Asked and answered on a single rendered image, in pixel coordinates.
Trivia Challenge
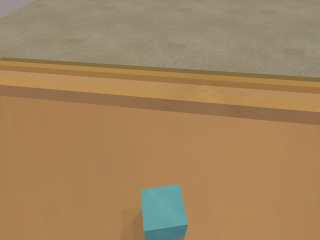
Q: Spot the carton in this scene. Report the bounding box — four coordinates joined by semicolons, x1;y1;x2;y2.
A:
141;184;188;240

